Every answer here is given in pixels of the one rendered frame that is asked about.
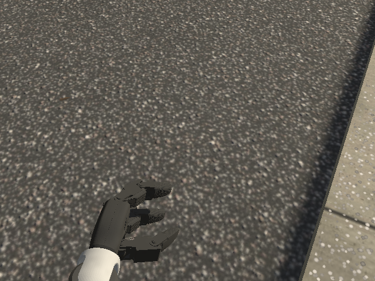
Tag robot left hand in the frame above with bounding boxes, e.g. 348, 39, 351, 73
89, 179, 179, 263

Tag robot left forearm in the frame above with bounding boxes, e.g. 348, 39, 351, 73
69, 248, 120, 281

